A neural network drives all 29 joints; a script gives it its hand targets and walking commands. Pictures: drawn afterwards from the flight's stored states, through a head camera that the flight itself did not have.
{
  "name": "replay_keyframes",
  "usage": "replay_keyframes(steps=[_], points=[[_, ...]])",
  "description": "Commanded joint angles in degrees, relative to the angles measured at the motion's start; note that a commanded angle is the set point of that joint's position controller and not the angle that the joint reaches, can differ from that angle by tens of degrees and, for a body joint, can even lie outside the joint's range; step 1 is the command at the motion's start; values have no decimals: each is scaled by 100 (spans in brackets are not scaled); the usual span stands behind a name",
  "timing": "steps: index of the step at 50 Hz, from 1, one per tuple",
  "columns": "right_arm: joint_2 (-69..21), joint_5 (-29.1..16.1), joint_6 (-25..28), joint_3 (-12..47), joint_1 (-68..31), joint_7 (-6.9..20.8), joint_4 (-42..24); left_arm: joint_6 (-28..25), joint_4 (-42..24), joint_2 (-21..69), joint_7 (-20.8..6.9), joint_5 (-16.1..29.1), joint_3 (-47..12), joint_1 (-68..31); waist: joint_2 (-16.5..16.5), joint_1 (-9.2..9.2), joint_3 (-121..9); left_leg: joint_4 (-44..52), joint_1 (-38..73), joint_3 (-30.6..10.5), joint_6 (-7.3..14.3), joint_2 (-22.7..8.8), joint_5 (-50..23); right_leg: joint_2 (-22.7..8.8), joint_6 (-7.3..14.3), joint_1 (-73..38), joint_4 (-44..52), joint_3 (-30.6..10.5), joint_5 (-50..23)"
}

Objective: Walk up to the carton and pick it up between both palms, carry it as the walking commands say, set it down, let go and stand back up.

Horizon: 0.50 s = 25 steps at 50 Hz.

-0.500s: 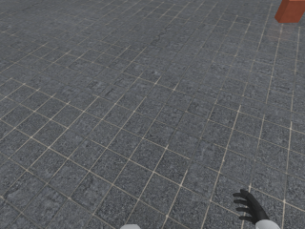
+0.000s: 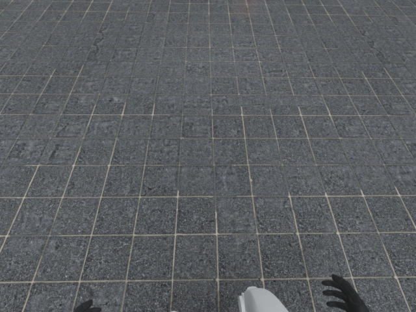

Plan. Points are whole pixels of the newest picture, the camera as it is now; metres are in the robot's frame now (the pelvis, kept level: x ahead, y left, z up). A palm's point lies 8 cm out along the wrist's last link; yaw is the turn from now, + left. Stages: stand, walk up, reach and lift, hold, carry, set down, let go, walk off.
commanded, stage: walk up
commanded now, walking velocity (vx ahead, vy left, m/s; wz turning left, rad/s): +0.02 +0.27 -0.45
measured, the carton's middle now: out of the picture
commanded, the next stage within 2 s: none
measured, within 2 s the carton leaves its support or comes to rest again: neither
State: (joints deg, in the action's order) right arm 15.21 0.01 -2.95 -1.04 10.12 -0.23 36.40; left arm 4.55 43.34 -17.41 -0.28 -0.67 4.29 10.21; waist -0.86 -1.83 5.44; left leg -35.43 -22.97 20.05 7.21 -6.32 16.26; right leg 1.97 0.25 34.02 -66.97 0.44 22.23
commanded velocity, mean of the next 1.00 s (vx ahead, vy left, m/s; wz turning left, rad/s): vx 0.14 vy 0.24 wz -0.22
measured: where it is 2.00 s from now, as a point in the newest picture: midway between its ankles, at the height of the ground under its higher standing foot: (169, 238)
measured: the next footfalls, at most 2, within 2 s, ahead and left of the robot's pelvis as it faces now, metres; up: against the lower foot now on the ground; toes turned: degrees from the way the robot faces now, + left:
right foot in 0.18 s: +0.01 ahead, -0.08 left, +0.00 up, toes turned -6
left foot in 0.56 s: +0.10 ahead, +0.28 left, +0.00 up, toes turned -7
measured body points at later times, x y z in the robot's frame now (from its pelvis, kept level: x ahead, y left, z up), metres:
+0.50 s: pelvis +0.04 +0.09 -0.01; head +0.09 +0.07 +0.44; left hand +0.10 +0.37 -0.13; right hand +0.16 -0.18 -0.13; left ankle +0.04 +0.26 -0.69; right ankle -0.03 -0.07 -0.73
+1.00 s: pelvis +0.11 +0.20 +0.00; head +0.17 +0.17 +0.44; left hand +0.37 +0.40 -0.11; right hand +0.07 -0.06 -0.14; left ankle +0.06 +0.28 -0.73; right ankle +0.04 +0.08 -0.71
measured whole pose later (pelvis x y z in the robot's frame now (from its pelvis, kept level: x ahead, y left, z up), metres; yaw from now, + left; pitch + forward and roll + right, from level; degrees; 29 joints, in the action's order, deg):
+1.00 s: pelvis +0.11 +0.20 +0.00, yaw -15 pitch +5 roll -2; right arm 15.3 0.0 -1.2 -1.0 19.3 1.0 43.3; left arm 0.1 45.8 -16.5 -1.0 -0.7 3.5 2.6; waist -3.6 -5.2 2.9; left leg -36.7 -16.1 8.4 4.3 -0.7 26.0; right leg -2.4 -3.3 23.2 -44.2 4.3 27.6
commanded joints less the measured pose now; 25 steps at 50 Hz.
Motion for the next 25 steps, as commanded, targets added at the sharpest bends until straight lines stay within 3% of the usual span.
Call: replay_keyframes(steps=[1, 2, 3, 4, 5, 6, 7, 8, 9, 10, 11, 12, 13, 14, 15, 16, 17, 18, 19, 20, 21, 22, 23, 24, 25], points=[[617, 356, 70, -527, 808, 58, 237, -130, -215, -153, 97, -128, 87, -266, -544, -203, -1211, 1281, 2033, -1402, 179, -1347, -1505, -710, -39, -263, 1581, 395, 369], [646, 364, 87, -511, 683, 58, 263, -166, -120, -53, 80, -68, -52, 107, -991, -72, -1492, 1308, 1885, -1536, 189, -1422, -1003, -661, 14, -629, 2098, 252, 349], [599, 333, 33, -511, 470, 97, 161, -147, 65, -130, 151, -88, 53, 371, -712, 116, -1232, 926, 1402, -1188, 98, -1193, -1481, -658, 17, -1222, 2457, 377, 188], [690, 333, 10, -527, 426, 122, 154, -158, 166, -79, 85, -67, -25, 521, -388, 240, -1504, 1019, 1036, -1126, -45, -1155, -1107, -488, 182, -1821, 2845, 531, -101], [668, 265, -9, -536, 254, 107, 227, -188, 351, -192, 172, -116, 41, 996, -402, 634, -1407, 479, 678, -1014, -134, -1103, -1815, -839, 290, -2583, 3590, 217, -458], [616, 266, 31, -473, 683, 128, 241, -163, 314, -333, 172, -144, 63, 963, 199, 549, -1831, -60, 180, -848, -224, -620, -825, -825, 440, -3284, 3631, -84, -642], [354, 236, 58, -387, 436, 167, -9, -155, 314, -757, 227, -220, 183, 1169, 1149, 777, -1597, -1167, -1017, -838, -441, -82, 1144, -1957, 894, -3740, 3934, -1765, -1571], [307, 251, -2, -332, 26, 159, -158, -112, 349, -1082, 231, -218, 258, 1405, 1798, 1020, -1400, -2157, -1960, -1457, -669, 187, 1967, -2691, 1403, -3624, 4337, -2943, -1721], [299, 294, -51, -365, -211, 193, -264, -133, 349, -1053, 280, -200, 237, 1287, 1537, 861, -1059, -2684, -2133, -1966, -674, 225, 1702, -2864, 1485, -3360, 4485, -3088, -2209], [363, 329, -94, -324, -427, 224, -403, -188, 182, -938, 330, -124, 125, 841, 962, 621, -786, -3098, -2264, -2220, -726, 127, 1414, -2719, 1360, -3105, 4619, -2690, -1851], [324, 269, -154, -338, -359, 213, -258, -202, 254, -803, 406, -110, 60, 472, 807, 415, -185, -3110, -1852, -2452, -818, 94, 1038, -2466, 1101, -2403, 4413, -2225, -3551], [395, 329, -97, -349, -208, 233, -296, -338, 44, -584, 332, -91, 23, 562, 898, 444, -537, -2768, -1951, -2167, -887, 177, 795, -2137, 1052, -2828, 4500, -2069, -3044], [464, 319, -210, -398, -135, 290, -26, -318, 138, -737, 361, -79, 74, 482, 753, 389, -166, -3029, -1930, -2334, -1003, 205, 649, -2286, 982, -2718, 4430, -2082, -3815], [582, 329, -150, -377, -330, 283, -221, -354, -102, -668, 241, -37, -43, 354, 770, 313, -539, -2748, -1687, -2245, -1005, 251, 532, -2083, 1060, -2547, 4589, -2071, -2747], [574, 285, -244, -427, -457, 246, -255, -363, 20, -865, 346, -80, 106, 676, 508, 468, -147, -2992, -1693, -2373, -1101, 268, 588, -2430, 1048, -2569, 4385, -2192, -4898], [603, 298, -180, -373, -507, 230, -355, -412, -22, -881, 226, -71, 40, 825, 656, 469, -494, -2772, -1611, -2261, -1078, 112, 625, -2325, 1128, -2545, 4621, -2270, -3146], [586, 261, -244, -419, -625, 259, -271, -415, 101, -1018, 271, -123, 191, 1001, 814, 509, 22, -2768, -1552, -2388, -1149, 115, 751, -2513, 1003, -2535, 4532, -2374, -4360], [640, 245, -166, -293, -890, 272, -505, -474, -10, -1013, 203, -78, 79, 891, 759, 485, -568, -2044, -1199, -2372, -1066, -14, 627, -2215, 967, -2511, 4583, -2153, -2958], [580, 238, -250, -393, -687, 259, -188, -421, 114, -1086, 282, -135, 209, 1043, 699, 529, -5, -2279, -1336, -2330, -1152, 154, 746, -2380, 956, -2593, 4359, -2212, -4664], [666, 204, -151, -239, -743, 295, -384, -454, -71, -1070, 133, -69, 101, 969, 1066, 489, -634, -1517, -793, -2101, -1155, 193, 797, -1939, 862, -2417, 4497, -1880, -3009], [531, 200, -223, -334, -610, 261, -196, -408, 85, -1144, 278, -147, 297, 1059, 1333, 513, -206, -1553, -666, -2127, -1200, 290, 592, -2091, 778, -2355, 4437, -1876, -4363], [597, 176, -128, -223, -310, 303, -379, -414, -107, -1137, 152, -72, 167, 493, 1674, 255, -1101, -1044, 65, -2131, -1096, 207, 541, -1774, 671, -2131, 4471, -1586, -2913], [522, 102, -230, -363, -399, 239, -94, -362, -14, -1230, 294, -107, 333, 860, 1359, 392, -168, -1119, -415, -2145, -1113, 372, 695, -2016, 778, -2303, 3924, -1955, -5790], [478, 137, -70, -225, -104, 272, -337, -373, -110, -1140, 144, -29, 137, 467, 1375, 115, -1284, -161, 845, -2102, -990, 312, 469, -1509, 615, -1863, 3924, -1450, -2908], [545, 67, -159, -315, 115, 246, 58, -318, -165, -1145, 286, -61, 374, 339, 1385, -5, -257, 381, 824, -1939, -919, 357, -251, -1555, 314, -1601, 3484, -1140, -5086]])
